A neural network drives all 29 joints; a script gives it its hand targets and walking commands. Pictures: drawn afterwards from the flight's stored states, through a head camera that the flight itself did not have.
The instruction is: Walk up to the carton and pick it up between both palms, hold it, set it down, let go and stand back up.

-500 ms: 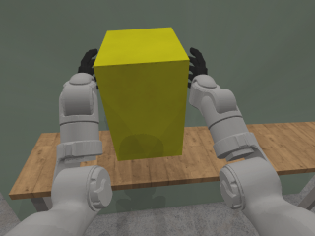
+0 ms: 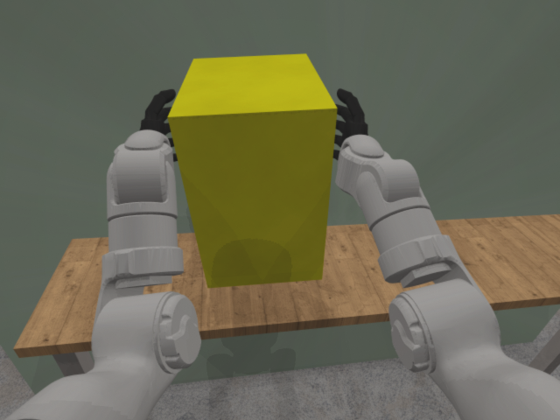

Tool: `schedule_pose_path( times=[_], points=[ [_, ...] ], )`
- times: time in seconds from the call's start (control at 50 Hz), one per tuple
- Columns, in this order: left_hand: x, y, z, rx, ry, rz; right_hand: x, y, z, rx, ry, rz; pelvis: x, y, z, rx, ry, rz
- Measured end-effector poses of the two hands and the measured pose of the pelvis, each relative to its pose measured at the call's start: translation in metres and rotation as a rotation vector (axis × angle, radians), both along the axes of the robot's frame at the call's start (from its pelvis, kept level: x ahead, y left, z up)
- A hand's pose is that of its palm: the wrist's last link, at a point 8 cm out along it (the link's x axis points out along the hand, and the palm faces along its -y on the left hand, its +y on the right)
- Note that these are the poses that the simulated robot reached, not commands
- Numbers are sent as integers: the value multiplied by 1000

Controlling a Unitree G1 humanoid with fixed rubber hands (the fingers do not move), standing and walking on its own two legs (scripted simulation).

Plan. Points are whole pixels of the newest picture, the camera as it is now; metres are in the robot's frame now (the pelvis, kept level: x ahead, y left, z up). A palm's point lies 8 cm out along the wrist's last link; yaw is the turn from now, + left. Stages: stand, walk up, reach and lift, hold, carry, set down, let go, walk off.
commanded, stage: hold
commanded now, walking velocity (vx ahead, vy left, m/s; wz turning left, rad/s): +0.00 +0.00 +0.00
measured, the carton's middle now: (257, 169) +0.39 +0.01 +0.25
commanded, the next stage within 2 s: set down in 1.34 s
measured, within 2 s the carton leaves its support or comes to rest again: neither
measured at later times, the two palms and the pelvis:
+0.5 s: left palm (152, 143) +0.36 +0.14 +0.29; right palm (349, 144) +0.36 -0.11 +0.30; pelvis +0.00 +0.00 +0.00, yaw +0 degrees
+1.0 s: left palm (152, 141) +0.37 +0.14 +0.30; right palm (349, 142) +0.36 -0.11 +0.30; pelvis +0.00 +0.00 +0.00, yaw +0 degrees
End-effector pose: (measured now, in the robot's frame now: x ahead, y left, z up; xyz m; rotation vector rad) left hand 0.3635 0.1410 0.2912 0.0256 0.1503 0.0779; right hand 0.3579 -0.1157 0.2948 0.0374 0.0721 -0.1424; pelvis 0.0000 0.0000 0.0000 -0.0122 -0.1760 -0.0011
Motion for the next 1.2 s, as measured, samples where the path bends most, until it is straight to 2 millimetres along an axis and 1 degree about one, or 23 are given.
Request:
schedule_pose_path(
  times=[0.08, 0.24, 0.48, 0.74, 0.82, 0.96, 1.2],
  points=[
    [-1, 1, -1, 0, -5, -1, 0, 1, 0, -2, -4, 1, 0, 0, 0, 0, 5, -1],
    [-4, 5, 7, -6, -27, 6, -2, 5, 9, 4, -24, 4, -1, 1, 0, -1, 3, -2],
    [0, 4, 3, 11, -5, 4, 1, 4, 1, 16, 0, 4, -3, 3, 0, -1, 13, 0],
    [1, 0, 2, 2, -13, 0, 0, 0, 3, 5, -4, -2, 0, 1, 0, -2, 9, 0],
    [2, 0, 1, 5, -2, 1, 2, 1, 1, 5, 7, 0, 0, 1, 0, -1, 10, -2],
    [2, 3, 5, 5, -14, 7, 3, 3, 4, 6, -4, 5, 1, 2, 0, -1, 11, -1],
    [2, 2, 1, -2, -11, 0, 2, 2, 4, -3, 2, 0, 2, 2, 0, -3, 12, -1]
  ],
)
